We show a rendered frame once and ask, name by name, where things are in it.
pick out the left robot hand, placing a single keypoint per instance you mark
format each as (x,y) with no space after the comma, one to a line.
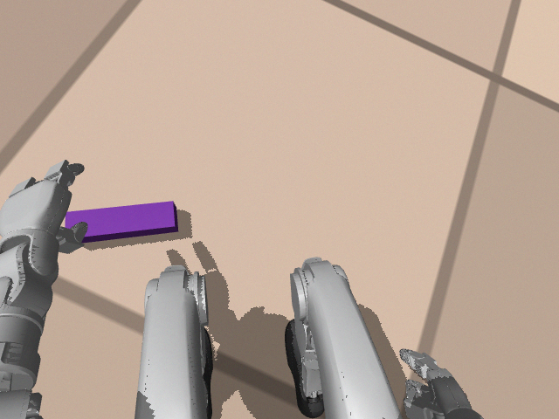
(43,205)

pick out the right robot hand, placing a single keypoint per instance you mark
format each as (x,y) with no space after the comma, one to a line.
(442,395)

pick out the left robot arm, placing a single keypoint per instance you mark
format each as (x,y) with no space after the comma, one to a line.
(28,268)

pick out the right robot foot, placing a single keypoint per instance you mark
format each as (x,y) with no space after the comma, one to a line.
(309,407)

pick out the carton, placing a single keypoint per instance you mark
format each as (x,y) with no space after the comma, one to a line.
(125,221)

